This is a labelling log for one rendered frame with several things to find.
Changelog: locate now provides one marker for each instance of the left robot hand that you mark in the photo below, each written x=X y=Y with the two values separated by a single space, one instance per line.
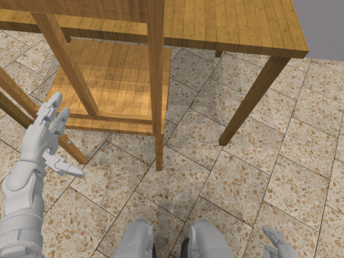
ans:
x=39 y=136

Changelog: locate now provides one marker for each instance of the robot left thigh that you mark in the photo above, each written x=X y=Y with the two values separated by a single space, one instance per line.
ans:
x=137 y=239

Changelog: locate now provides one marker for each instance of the right robot hand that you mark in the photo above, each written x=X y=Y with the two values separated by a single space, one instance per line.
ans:
x=284 y=250

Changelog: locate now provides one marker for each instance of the chair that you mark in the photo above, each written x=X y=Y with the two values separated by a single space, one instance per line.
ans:
x=108 y=86

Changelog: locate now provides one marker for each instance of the left robot forearm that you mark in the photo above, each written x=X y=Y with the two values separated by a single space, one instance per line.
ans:
x=22 y=217

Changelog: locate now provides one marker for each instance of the right robot shin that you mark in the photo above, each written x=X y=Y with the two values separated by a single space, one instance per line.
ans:
x=191 y=254

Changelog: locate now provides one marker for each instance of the table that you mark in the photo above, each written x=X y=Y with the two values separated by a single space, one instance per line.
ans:
x=263 y=27

